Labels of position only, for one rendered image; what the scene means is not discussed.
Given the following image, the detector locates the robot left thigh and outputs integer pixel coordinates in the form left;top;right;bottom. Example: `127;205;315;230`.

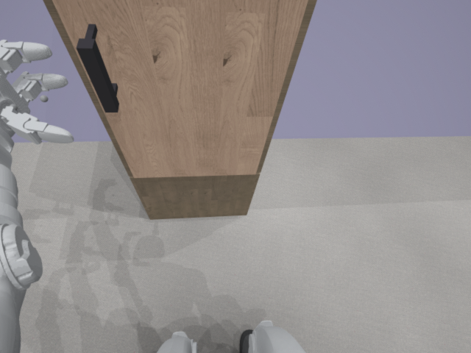
157;337;198;353

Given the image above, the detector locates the robot left upper arm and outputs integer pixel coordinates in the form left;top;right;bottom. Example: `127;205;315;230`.
0;224;43;353

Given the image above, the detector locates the left robot hand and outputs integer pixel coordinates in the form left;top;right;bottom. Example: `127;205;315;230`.
0;40;74;145

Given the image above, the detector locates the handle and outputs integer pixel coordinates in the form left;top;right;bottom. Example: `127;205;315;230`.
77;24;119;113

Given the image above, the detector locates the left robot forearm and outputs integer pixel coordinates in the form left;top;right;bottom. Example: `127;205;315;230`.
0;127;24;229

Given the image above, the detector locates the cupboard door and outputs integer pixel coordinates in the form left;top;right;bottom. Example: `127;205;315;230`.
52;0;308;178

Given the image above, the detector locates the right robot shin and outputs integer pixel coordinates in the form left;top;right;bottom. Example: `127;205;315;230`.
248;321;273;353

